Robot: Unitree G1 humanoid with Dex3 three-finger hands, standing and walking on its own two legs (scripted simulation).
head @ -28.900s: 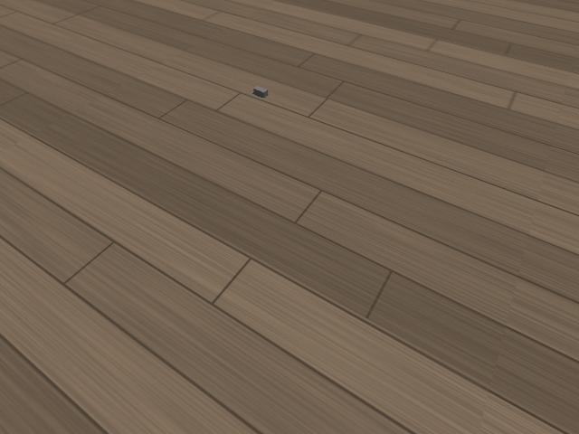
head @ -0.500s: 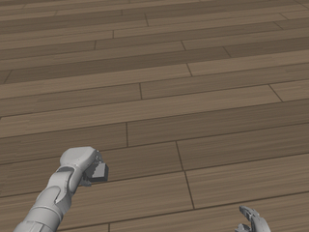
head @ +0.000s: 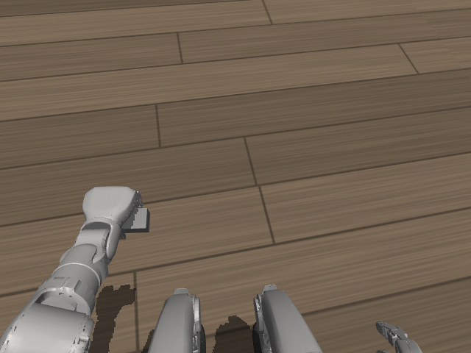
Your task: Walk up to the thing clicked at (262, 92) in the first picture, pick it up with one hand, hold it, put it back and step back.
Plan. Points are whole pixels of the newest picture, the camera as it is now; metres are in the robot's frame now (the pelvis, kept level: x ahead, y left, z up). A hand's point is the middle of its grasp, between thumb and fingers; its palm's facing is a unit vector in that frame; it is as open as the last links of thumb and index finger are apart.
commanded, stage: crouch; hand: left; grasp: from above
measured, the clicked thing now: (127, 221) +0.39 +0.20 -0.14
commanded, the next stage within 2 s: lower in 1.40 s
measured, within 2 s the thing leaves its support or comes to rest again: neither
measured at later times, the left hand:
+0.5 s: hand (147, 241) +0.40 +0.20 -0.33, palm faces -0.44 +0.01 -0.90, open 7.1 cm
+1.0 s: hand (156, 245) +0.41 +0.19 -0.42, palm faces -0.45 -0.01 -0.89, open 7.1 cm
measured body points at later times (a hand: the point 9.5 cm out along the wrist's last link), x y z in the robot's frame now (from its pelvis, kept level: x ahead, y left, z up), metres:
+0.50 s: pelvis -0.02 -0.01 -0.17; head +0.18 +0.02 +0.23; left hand +0.42 +0.20 -0.28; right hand +0.05 -0.28 -0.30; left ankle +0.06 +0.10 -0.60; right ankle +0.05 -0.13 -0.60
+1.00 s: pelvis -0.03 -0.01 -0.25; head +0.20 +0.02 +0.14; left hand +0.43 +0.19 -0.37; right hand +0.03 -0.28 -0.37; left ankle +0.06 +0.10 -0.60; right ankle +0.05 -0.13 -0.60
